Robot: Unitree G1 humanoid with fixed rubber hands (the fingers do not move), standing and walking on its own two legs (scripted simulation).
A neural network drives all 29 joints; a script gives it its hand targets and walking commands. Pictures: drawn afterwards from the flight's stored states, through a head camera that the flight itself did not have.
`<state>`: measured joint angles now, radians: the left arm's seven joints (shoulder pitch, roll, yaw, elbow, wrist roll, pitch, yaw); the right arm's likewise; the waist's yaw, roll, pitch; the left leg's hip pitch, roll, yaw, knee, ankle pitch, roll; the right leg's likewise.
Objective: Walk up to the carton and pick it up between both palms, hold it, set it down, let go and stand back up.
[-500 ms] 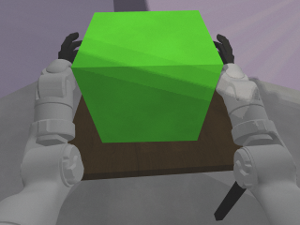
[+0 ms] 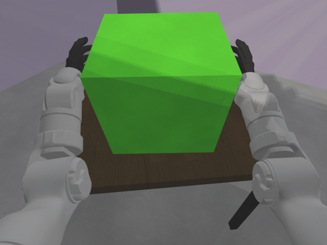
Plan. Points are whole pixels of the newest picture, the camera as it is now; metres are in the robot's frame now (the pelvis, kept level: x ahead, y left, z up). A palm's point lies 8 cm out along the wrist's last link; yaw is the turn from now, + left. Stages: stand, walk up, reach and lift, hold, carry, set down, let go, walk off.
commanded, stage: set down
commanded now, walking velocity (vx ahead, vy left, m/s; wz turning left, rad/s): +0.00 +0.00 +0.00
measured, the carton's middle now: (162, 87) +0.47 -0.02 +0.17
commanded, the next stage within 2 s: none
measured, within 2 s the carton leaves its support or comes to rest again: neither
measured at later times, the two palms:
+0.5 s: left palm (82, 81) +0.45 +0.17 +0.21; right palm (241, 85) +0.40 -0.20 +0.22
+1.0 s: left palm (85, 85) +0.47 +0.18 +0.18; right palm (234, 92) +0.42 -0.20 +0.19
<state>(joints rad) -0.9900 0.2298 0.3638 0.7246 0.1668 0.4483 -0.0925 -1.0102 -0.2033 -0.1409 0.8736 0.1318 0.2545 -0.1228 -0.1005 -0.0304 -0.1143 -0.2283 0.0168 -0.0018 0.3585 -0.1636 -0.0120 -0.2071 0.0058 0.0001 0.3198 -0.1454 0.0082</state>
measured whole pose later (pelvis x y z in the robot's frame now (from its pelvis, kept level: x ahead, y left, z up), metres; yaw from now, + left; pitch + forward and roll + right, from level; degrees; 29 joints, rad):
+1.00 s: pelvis +0.02 +0.01 +0.00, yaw +0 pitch +3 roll +0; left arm -0.99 0.26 0.36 1.00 0.17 0.20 -0.11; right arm -0.92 -0.10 -0.29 0.88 -0.06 0.17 -0.11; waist -0.14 -0.04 -0.09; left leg -0.23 0.00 0.00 0.36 -0.18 0.00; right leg -0.20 -0.01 0.00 0.32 -0.17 0.02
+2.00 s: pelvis +0.03 +0.01 +0.00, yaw +0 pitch +5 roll +0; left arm -1.02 0.30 0.36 1.18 0.17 0.04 -0.14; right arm -0.87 0.00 -0.43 0.87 -0.20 0.08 -0.11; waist -0.15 -0.04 -0.06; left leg -0.23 -0.01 0.00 0.36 -0.21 0.00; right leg -0.20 -0.02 0.00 0.32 -0.19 0.03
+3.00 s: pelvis +0.03 +0.01 +0.00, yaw +0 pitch +5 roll +0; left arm -1.02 0.30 0.36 1.28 0.17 -0.08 -0.14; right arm -0.80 0.05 -0.52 0.87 -0.29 -0.02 -0.09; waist -0.15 -0.04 -0.02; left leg -0.23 -0.01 0.00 0.36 -0.21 0.00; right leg -0.20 -0.02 0.00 0.32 -0.19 0.03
